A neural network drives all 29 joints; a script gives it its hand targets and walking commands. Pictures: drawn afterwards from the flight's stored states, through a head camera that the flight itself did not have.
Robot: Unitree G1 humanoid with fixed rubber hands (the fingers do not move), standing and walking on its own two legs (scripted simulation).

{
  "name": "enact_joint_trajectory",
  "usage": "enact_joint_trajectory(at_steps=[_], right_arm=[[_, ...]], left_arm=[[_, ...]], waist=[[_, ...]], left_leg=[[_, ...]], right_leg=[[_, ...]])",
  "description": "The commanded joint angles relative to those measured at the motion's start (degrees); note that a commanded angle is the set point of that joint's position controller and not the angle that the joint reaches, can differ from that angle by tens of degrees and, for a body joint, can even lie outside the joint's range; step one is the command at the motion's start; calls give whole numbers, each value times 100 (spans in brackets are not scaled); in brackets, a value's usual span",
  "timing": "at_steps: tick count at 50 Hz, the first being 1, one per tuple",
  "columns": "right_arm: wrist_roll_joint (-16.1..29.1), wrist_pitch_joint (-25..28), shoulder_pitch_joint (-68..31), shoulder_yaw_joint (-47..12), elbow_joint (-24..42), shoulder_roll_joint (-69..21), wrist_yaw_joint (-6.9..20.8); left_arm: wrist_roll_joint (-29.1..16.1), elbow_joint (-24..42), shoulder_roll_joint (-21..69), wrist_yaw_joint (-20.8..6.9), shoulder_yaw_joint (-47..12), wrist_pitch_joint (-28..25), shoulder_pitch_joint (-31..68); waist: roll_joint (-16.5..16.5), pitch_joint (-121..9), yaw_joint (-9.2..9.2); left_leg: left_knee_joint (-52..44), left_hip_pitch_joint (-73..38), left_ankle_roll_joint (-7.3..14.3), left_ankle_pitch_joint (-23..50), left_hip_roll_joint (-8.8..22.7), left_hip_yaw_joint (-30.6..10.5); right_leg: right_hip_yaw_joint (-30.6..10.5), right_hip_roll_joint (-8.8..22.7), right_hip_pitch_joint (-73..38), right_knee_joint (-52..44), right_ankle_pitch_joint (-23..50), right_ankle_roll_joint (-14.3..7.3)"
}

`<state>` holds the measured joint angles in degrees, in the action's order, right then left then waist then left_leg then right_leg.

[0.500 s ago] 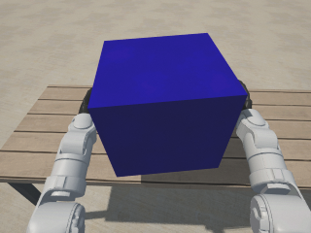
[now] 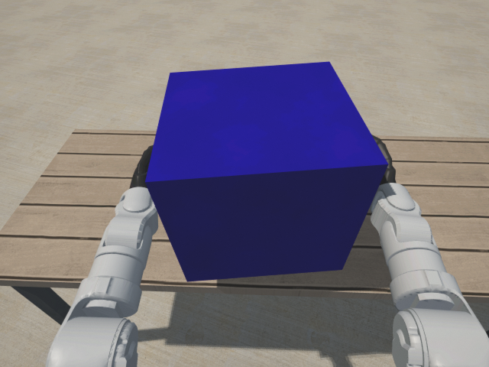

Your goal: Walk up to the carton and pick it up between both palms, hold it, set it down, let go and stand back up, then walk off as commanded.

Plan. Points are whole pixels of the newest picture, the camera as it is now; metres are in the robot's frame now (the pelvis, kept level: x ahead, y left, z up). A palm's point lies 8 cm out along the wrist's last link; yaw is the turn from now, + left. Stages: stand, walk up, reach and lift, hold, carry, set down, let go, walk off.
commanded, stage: set down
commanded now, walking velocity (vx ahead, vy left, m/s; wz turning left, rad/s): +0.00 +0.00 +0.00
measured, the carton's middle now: (257, 172) +0.47 +0.01 +0.08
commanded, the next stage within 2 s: none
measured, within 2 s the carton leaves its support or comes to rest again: rests again in 1.96 s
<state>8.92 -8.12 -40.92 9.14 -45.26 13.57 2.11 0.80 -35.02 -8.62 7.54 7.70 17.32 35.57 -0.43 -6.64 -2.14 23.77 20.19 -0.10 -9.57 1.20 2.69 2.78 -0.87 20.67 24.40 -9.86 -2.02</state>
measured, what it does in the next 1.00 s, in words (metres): stands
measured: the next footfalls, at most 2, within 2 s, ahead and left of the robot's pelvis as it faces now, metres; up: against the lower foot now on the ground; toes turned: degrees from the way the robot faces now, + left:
none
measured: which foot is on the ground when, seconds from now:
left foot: down 0.00-1.00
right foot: down 0.00-1.00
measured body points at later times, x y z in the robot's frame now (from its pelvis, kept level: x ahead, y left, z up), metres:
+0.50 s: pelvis +0.02 +0.00 +0.00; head +0.05 -0.01 +0.45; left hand +0.42 +0.21 +0.08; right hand +0.45 -0.19 +0.10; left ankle +0.02 +0.12 -0.74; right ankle +0.02 -0.09 -0.74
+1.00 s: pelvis +0.03 +0.00 +0.00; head +0.06 -0.01 +0.45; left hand +0.42 +0.20 +0.05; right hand +0.45 -0.19 +0.07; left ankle +0.02 +0.12 -0.74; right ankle +0.02 -0.09 -0.74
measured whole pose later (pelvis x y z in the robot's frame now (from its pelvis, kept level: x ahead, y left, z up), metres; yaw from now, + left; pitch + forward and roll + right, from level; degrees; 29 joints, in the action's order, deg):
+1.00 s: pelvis +0.03 +0.00 +0.00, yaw +0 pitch +8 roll +0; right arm 6.3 6.2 -40.9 9.5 -58.6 12.8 2.9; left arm 0.8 -55.3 -8.1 7.9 7.7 -1.9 37.4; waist -0.4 -5.0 -2.1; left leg 23.7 20.2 -0.3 -11.8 1.2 2.7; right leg 2.8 -0.9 20.7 24.4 -12.1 -2.0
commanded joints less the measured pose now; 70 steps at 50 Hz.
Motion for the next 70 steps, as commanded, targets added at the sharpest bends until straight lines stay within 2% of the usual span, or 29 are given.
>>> enact_joint_trajectory(at_steps=[1, 5, 6, 10, 12, 16, 17, 18, 25, 29, 30, 36, 39, 42, 47, 53, 57, 58, 62, 63, 64, 70], right_arm=[[-521, 664, -4270, -1462, 883, -3336, 1108], [-525, 746, -4248, -1480, 709, -3279, 1107], [-502, 788, -4269, -1493, 738, -3289, 1108], [-433, 984, -4375, -1626, 874, -3379, 1093], [-432, 1092, -4303, -1680, 930, -3447, 1053], [-518, 1178, -4010, -1633, 640, -3373, 1029], [-507, 1186, -3966, -1660, 595, -3351, 1014], [-543, 1195, -3929, -1637, 536, -3328, 1006], [-598, 1324, -3883, -1637, 375, -3216, 998], [-668, 1479, -3884, -1614, 410, -3260, 988], [-692, 1515, -3882, -1594, 380, -3296, 992], [-927, 1667, -3928, -1350, 67, -3222, 1025], [-980, 1771, -4014, -1328, 18, -3231, 1054], [-1095, 1822, -4023, -1206, -220, -3247, 1050], [-1144, 1956, -4146, -1126, -377, -3208, 1048], [-1106, 2118, -4265, -1217, -432, -3203, 1055], [-1156, 2149, -4199, -1165, -617, -3045, 1050], [-1157, 2173, -4174, -1185, -613, -3047, 1042], [-1131, 2216, -4158, -1263, -699, -3041, 1048], [-1145, 2239, -4139, -1209, -716, -3029, 1044], [-1123, 2273, -4192, -1252, -655, -2986, 1038], [-1147, 2434, -4007, -1366, -656, -2995, 992]], left_arm=[[-354, 1471, 3338, -892, -1245, -925, 4757], [-230, 1210, 3258, -948, -1048, -992, 4595], [-305, 1312, 3317, -937, -1199, -1052, 4700], [-364, 1341, 3447, -878, -1355, -1284, 4692], [-401, 1467, 3519, -835, -1450, -1441, 4744], [-306, 1249, 3418, -834, -1329, -1566, 4563], [-259, 1202, 3355, -846, -1271, -1567, 4483], [-244, 1166, 3365, -859, -1272, -1582, 4498], [-159, 916, 3362, -888, -1186, -1722, 4303], [-201, 932, 3430, -874, -1266, -1891, 4408], [-182, 862, 3415, -871, -1231, -1939, 4412], [-151, 479, 3406, -829, -1150, -2216, 4732], [-167, 257, 3407, -821, -1094, -2377, 4771], [-106, -55, 3381, -832, -973, -2489, 4943], [-95, -364, 3367, -816, -896, -2709, 5015], [-151, -473, 3360, -806, -898, -2963, 5092], [-68, -818, 3254, -846, -732, -3015, 4855], [-103, -736, 3314, -840, -811, -3055, 4870], [-66, -797, 3298, -835, -766, -3152, 4813], [-86, -823, 3351, -836, -811, -3175, 4778], [-101, -766, 3313, -834, -802, -3208, 4771], [-100, -951, 3311, -841, -822, -3384, 4492]], waist=[[131, -3596, -369], [173, -3391, -480], [106, -3531, -408], [75, -3908, -469], [71, -4171, -432], [115, -4081, -422], [124, -3943, -466], [106, -3895, -421], [108, -3815, -480], [101, -4097, -436], [77, -4089, -481], [56, -4070, -456], [126, -4058, -531], [118, -3901, -512], [95, -3845, -557], [147, -4029, -611], [210, -3810, -642], [228, -3907, -579], [173, -3993, -679], [155, -3945, -603], [195, -4045, -657], [211, -4292, -643]], left_leg=[[-659, -877, -149, 1040, -242, -156], [-654, -815, -132, 1222, -246, -111], [-626, -872, -164, 1279, -239, -135], [-428, -1005, -237, 1824, -228, -158], [-284, -1084, -279, 2154, -221, -189], [-242, -1052, -276, 2352, -205, -166], [-237, -996, -269, 2374, -219, -137], [-265, -973, -271, 2300, -219, -143], [-194, -958, -325, 2641, -197, -126], [-119, -947, -357, 2741, -177, -133], [-104, -894, -347, 2737, -178, -98], [-141, -692, -335, 2302, -150, -76], [-143, -603, -314, 2181, -135, -40], [-209, -350, -275, 1885, -142, 5], [-188, -263, -269, 1865, -117, 26], [-105, -145, -275, 2079, -100, 57], [-116, -37, -266, 2131, -84, 89], [-111, -41, -277, 2161, -81, 78], [-43, -7, -306, 2411, -53, 111], [-28, -66, -329, 2490, -40, 84], [-8, -34, -323, 2537, -42, 88], [104, 63, -363, 2893, -32, 94]], right_leg=[[-47, -152, -1931, -610, 997, 250], [-77, -121, -2068, -585, 1134, 291], [-67, -130, -2024, -564, 1183, 293], [-15, -194, -1949, -493, 1573, 296], [-12, -210, -1895, -458, 1825, 296], [-5, -182, -1862, -438, 2091, 318], [-38, -169, -1944, -423, 2195, 331], [-31, -150, -1979, -415, 2182, 332], [-25, -150, -1952, -344, 2524, 331], [-6, -160, -1926, -285, 2666, 327], [-15, -147, -1882, -279, 2681, 322], [10, -134, -1629, -318, 2184, 278], [-1, -136, -1555, -322, 2065, 261], [-17, -86, -1579, -317, 1955, 269], [-19, -83, -1458, -309, 1847, 256], [-39, -66, -1476, -210, 2136, 273], [-56, -44, -1567, -179, 2305, 270], [-50, -45, -1614, -142, 2455, 282], [-72, -42, -1571, -91, 2534, 256], [-55, -53, -1535, -96, 2579, 259], [-68, -50, -1589, -79, 2651, 256], [-94, -28, -1739, 57, 3210, 252]])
